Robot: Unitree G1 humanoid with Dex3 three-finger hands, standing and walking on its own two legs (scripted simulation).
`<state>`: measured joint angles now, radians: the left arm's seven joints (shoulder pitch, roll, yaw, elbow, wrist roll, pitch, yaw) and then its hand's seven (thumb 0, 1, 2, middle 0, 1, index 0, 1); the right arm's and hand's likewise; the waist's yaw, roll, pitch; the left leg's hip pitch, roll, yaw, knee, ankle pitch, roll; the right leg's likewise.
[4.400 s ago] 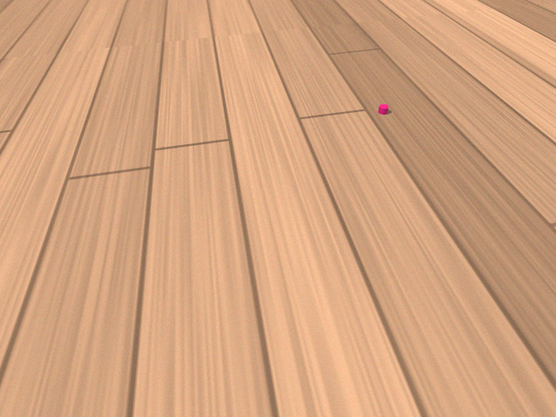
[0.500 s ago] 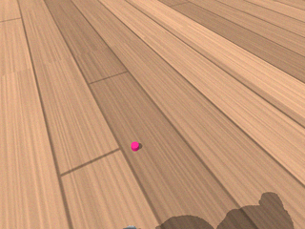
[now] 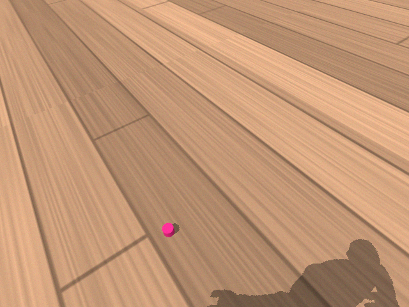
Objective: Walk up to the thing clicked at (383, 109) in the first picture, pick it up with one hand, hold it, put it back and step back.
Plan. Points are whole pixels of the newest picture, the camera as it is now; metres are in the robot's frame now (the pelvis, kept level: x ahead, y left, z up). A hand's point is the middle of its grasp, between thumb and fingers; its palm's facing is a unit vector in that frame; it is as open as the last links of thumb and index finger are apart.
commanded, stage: walk up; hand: left
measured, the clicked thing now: (168, 229) +0.65 +0.25 -0.74
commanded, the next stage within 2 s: none
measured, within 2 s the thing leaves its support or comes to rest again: neither
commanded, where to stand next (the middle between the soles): +0.27 +0.02 m, yaw +0 degrees
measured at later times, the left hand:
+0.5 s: hand out of the picture +0.15 +0.31 -0.15, palm faces +0.01 -0.92 -0.39, open 7.4 cm
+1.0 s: hand (85, 289) +0.22 +0.31 -0.14, palm faces -0.04 -0.91 -0.41, open 7.4 cm
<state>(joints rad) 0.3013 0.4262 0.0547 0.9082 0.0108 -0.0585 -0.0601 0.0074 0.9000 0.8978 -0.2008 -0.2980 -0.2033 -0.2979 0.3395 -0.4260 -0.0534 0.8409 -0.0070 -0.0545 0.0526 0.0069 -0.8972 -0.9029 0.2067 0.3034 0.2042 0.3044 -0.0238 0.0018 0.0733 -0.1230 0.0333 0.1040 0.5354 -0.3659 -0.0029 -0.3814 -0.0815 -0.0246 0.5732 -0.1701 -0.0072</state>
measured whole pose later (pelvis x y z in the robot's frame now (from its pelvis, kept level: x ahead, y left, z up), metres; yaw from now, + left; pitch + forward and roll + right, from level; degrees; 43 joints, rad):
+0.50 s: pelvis +0.13 +0.02 -0.01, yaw +2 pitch -3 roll -1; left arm 0.36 0.43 0.03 0.85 0.00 -0.07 -0.01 0.01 0.89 0.90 -0.21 -0.30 -0.21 -0.30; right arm 0.24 -0.41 -0.07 0.88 -0.02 -0.02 0.07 0.01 -0.90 -0.90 0.20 0.30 0.20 0.30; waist 0.03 0.01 0.10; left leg -0.38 0.05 0.02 0.60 -0.16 0.02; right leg -0.16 -0.07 -0.08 0.63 -0.40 0.02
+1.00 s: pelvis +0.18 +0.04 +0.00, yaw -1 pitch -4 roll +1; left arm 0.25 0.38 0.01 0.99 0.01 -0.02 0.00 0.01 0.90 0.90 -0.20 -0.30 -0.20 -0.30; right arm 0.17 -0.38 -0.01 0.92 0.01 0.00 0.01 0.01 -0.90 -0.90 0.20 0.30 0.20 0.30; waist 0.01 0.04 0.11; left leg -0.30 0.02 0.07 0.64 -0.32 0.02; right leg -0.31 -0.03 -0.01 0.63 -0.26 0.00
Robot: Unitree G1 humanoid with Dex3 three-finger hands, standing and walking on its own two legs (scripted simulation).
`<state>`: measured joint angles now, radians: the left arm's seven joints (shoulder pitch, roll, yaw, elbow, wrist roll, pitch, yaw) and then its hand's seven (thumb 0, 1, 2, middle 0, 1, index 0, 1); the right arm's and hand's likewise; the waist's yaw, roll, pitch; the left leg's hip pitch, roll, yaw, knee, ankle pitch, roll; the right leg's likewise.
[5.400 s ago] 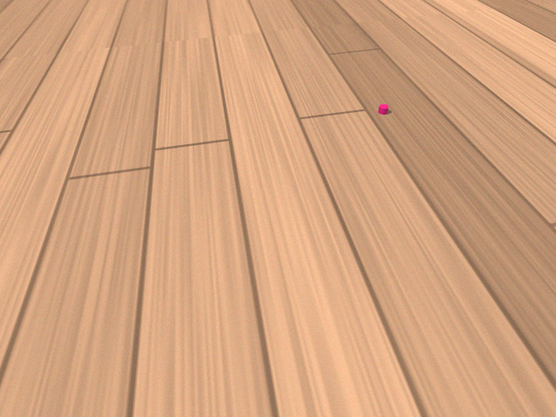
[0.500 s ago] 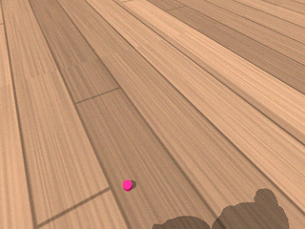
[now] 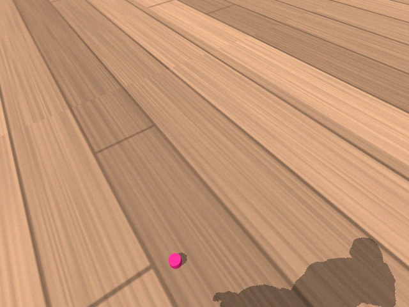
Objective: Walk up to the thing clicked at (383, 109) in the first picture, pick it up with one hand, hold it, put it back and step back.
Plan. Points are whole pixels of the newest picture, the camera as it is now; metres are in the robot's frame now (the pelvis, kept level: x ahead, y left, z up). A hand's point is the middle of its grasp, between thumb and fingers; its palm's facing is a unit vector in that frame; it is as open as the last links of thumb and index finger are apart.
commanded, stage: walk up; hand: left
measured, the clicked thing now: (175, 261) +0.47 +0.23 -0.74
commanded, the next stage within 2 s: stand in 1.30 s
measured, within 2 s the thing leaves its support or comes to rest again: neither
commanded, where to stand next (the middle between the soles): +0.09 -0.01 m, yaw +1 degrees
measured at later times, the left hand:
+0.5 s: hand out of the picture +0.13 +0.24 -0.14, palm faces -0.04 -0.95 -0.31, open 7.4 cm
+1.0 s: hand out of the picture +0.10 +0.25 -0.14, palm faces -0.01 -0.94 -0.33, open 7.4 cm
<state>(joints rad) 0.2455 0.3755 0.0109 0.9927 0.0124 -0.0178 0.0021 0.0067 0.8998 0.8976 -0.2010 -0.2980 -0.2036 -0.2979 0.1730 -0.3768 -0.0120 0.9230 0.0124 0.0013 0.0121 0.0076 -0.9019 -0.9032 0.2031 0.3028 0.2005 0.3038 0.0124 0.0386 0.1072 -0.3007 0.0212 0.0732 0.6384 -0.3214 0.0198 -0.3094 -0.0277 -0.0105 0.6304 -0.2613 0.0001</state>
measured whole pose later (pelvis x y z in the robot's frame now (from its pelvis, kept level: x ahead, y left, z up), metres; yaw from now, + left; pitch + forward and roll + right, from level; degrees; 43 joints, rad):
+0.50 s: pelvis +0.02 +0.00 +0.02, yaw -1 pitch -3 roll +0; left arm 0.06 0.35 -0.01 1.13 -0.01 -0.01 -0.01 0.01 0.90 0.90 -0.20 -0.30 -0.20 -0.30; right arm 0.11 -0.38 0.00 1.15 0.00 -0.03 0.01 0.01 -0.90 -0.90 0.20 0.30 0.20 0.30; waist -0.01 -0.02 0.05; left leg -0.15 0.02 0.09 0.36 -0.17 0.01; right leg -0.16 -0.02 0.00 0.37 -0.15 0.01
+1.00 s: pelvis +0.03 +0.00 +0.02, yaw +0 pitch -3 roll +0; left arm 0.10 0.34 0.00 1.19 0.00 0.00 -0.01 0.01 0.90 0.90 -0.20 -0.30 -0.20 -0.30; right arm 0.07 -0.34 0.00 1.17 0.00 -0.02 0.01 0.01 -0.90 -0.90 0.20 0.30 0.20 0.30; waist 0.01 0.01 0.05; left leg -0.11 0.02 0.08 0.30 -0.15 0.01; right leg -0.12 -0.02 -0.01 0.31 -0.15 0.01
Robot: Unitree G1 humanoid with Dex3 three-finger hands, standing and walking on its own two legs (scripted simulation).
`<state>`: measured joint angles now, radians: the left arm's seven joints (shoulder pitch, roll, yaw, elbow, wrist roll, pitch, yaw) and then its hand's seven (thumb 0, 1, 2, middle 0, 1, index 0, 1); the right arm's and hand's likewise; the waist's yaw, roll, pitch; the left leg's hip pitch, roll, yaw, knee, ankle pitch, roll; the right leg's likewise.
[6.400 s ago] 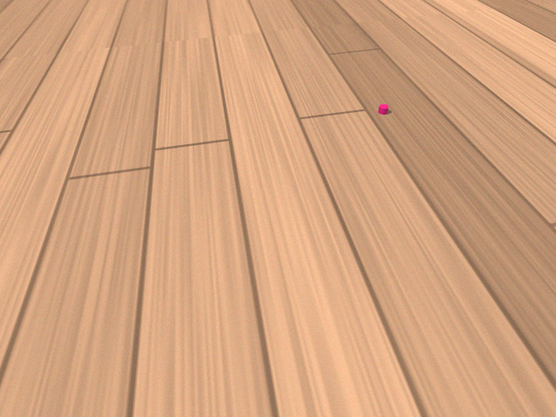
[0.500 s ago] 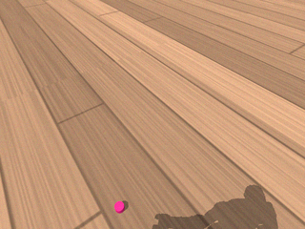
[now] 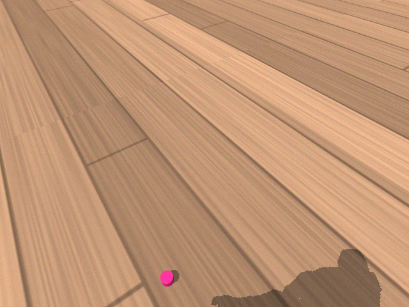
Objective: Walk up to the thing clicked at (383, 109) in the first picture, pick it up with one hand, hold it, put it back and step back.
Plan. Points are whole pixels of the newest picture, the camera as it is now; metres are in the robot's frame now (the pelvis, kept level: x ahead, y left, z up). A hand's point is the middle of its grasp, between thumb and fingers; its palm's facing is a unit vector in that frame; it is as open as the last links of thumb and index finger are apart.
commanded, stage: walk up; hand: left
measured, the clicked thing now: (167, 278) +0.43 +0.23 -0.76
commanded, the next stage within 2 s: stand in 0.30 s
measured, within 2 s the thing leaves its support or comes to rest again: neither
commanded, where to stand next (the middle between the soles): +0.05 -0.01 m, yaw +2 degrees
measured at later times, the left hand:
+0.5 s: hand out of the picture +0.10 +0.25 -0.16, palm faces -0.02 -0.94 -0.33, open 7.4 cm
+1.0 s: hand out of the picture +0.09 +0.25 -0.16, palm faces +0.00 -0.94 -0.34, open 7.4 cm
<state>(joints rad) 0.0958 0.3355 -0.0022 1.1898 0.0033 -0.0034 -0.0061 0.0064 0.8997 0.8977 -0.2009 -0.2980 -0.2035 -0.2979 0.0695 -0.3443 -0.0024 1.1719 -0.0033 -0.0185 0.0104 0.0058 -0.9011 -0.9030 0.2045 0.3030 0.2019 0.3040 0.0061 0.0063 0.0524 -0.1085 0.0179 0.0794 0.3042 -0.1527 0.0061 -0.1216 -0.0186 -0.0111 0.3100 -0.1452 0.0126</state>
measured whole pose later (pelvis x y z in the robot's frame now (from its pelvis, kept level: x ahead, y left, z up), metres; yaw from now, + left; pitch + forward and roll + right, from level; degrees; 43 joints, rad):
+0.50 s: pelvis +0.01 +0.00 +0.00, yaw +0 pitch -2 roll +0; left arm 0.07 0.34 0.00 1.16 0.01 -0.01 0.00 0.01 0.90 0.90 -0.20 -0.30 -0.20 -0.30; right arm 0.08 -0.35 0.00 1.16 -0.01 -0.01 0.00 0.01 -0.90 -0.90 0.20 0.30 0.20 0.30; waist -0.01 0.00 0.05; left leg -0.10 0.02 0.07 0.30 -0.16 0.00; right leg -0.11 -0.02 -0.02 0.29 -0.15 0.01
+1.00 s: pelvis +0.02 +0.00 +0.00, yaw +1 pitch -2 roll +0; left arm 0.10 0.34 -0.01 1.15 0.01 -0.01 0.00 0.01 0.90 0.90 -0.20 -0.30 -0.20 -0.30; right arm 0.08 -0.35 0.00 1.15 -0.01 -0.01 0.01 0.01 -0.90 -0.90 0.20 0.30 0.20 0.30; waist 0.00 0.00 0.04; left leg -0.10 0.01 0.06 0.29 -0.17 0.00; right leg -0.10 -0.02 -0.03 0.29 -0.16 0.01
